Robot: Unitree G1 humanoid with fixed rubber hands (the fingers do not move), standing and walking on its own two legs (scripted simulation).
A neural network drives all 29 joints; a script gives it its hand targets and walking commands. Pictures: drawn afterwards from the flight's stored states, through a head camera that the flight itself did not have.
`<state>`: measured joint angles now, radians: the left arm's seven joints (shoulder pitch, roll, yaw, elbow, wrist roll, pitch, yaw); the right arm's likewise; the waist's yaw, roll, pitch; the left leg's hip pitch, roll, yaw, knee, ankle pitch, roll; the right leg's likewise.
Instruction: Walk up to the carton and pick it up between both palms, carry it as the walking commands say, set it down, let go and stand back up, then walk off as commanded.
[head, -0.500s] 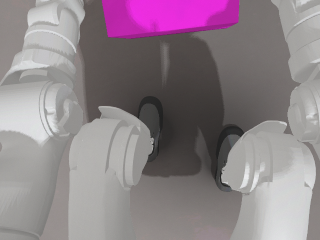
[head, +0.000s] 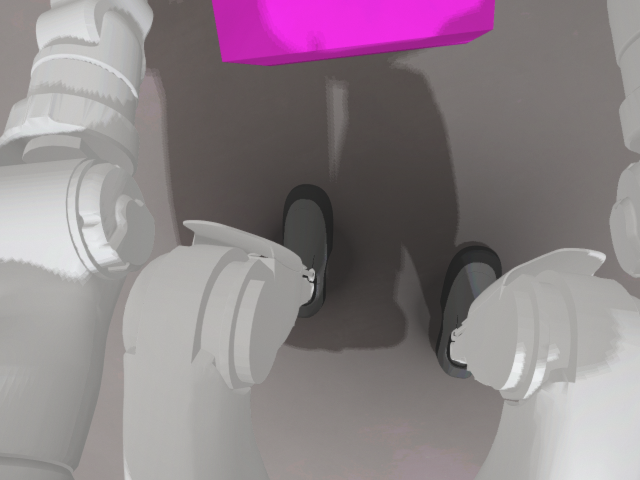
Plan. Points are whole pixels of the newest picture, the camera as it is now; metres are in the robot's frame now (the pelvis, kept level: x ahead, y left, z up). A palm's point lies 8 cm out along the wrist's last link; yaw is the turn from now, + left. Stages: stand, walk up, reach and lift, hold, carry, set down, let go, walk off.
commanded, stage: set down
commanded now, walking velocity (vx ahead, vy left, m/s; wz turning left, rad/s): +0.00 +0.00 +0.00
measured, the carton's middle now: out of the picture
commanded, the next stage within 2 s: let go in 1.54 s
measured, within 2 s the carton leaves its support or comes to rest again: neither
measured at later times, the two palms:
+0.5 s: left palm out of the picture +0.53 +0.26 -0.09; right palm out of the picture +0.62 -0.12 -0.08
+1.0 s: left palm out of the picture +0.54 +0.27 +0.07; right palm out of the picture +0.62 -0.14 +0.06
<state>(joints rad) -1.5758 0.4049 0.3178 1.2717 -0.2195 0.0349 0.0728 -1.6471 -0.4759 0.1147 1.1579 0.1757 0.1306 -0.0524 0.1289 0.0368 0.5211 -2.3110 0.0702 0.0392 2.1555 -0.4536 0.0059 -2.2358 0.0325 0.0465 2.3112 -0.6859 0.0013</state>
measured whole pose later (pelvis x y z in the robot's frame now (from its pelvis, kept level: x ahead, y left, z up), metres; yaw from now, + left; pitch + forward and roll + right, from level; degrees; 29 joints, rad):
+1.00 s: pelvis -0.01 -0.01 +0.18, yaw -1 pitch +33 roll +2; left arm -1.46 0.40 0.32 0.64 -0.20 0.43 0.12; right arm -1.67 -0.59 0.04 0.84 0.20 0.46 -0.03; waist 0.15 -0.03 0.52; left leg -1.78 0.02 0.00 1.58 -0.37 -0.03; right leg -1.73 0.06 0.05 1.71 -0.55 0.00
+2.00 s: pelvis +0.04 +0.01 +0.36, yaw -1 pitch +20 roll -1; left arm -0.53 0.32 0.17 0.36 -0.03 0.26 -0.06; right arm -0.68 -0.25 -0.15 0.47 -0.04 0.28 -0.10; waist 0.11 0.01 0.40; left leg -0.98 0.00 -0.05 0.83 -0.19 -0.01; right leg -0.90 0.05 0.04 0.89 -0.34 0.01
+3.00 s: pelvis +0.15 -0.01 +0.42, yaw -1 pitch -1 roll +1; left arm 0.21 0.22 0.03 0.42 0.03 0.17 -0.04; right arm 0.23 -0.21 -0.03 0.48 0.00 0.07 0.03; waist 0.01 -0.01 0.05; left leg -0.21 -0.01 -0.03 0.48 -0.26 -0.02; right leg -0.11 0.01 0.05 0.49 -0.37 -0.01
